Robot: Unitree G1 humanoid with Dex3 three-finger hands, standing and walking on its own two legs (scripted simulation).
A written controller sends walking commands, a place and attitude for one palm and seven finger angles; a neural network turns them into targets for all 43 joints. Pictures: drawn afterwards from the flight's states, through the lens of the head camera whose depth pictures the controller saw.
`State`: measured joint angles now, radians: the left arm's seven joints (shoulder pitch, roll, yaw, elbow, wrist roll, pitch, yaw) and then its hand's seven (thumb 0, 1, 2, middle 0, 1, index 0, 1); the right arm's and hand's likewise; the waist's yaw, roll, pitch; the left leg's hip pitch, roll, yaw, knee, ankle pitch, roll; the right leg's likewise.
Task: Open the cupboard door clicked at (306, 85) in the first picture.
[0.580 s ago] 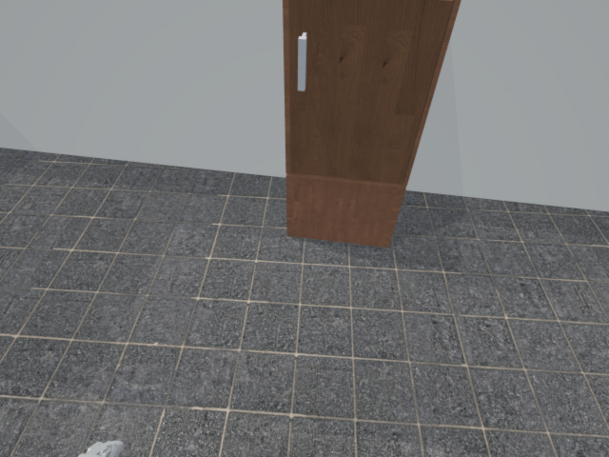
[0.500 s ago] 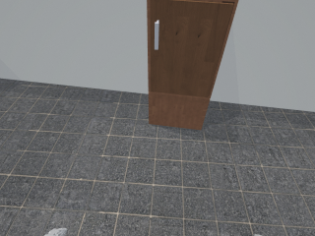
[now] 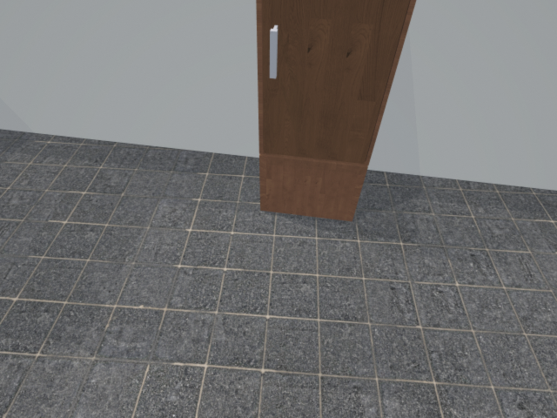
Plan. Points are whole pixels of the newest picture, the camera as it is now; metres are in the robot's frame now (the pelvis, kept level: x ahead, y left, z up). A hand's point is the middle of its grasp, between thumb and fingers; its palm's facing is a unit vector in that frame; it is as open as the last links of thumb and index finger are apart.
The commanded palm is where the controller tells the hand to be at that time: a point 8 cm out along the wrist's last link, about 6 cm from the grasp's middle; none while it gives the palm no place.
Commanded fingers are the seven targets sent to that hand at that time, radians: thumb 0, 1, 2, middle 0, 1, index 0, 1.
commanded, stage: stand and wait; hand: left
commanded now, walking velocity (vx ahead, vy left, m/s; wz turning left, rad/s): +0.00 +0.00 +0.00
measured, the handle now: (274, 52) +1.12 +0.08 +0.03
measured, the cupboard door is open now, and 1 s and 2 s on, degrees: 0 0 0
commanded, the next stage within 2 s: look at it before walking up in 0.24 s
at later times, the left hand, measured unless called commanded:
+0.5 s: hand out of the picture +0.08 +0.24 -0.16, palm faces -0.03 -0.94 -0.33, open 7.3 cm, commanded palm none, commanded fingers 0.00 0.90 0.90 -0.20 -0.30 -0.20 -0.30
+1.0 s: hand out of the picture +0.07 +0.24 -0.15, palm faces -0.02 -0.94 -0.33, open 7.3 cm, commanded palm none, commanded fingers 0.00 0.90 0.90 -0.20 -0.30 -0.20 -0.30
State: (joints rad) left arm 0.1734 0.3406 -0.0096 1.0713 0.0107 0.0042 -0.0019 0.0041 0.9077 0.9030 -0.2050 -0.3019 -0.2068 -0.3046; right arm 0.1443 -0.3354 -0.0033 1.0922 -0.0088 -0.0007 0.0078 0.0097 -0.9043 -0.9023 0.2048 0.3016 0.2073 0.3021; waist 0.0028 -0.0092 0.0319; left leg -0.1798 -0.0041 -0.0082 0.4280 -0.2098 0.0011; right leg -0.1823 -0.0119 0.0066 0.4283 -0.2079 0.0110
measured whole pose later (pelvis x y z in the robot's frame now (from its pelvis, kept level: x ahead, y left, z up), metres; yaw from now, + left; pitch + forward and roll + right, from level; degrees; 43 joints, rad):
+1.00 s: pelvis +0.01 -0.01 +0.00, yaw +0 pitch -2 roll +0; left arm 0.15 0.34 -0.01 1.09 0.01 0.00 0.00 0.00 0.91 0.90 -0.20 -0.30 -0.21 -0.30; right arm 0.11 -0.33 0.00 1.11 -0.01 -0.01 0.01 0.01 -0.90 -0.90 0.20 0.30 0.21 0.30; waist 0.01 0.00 0.03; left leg -0.14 0.00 -0.01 0.37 -0.19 -0.01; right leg -0.15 0.00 0.00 0.38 -0.19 0.00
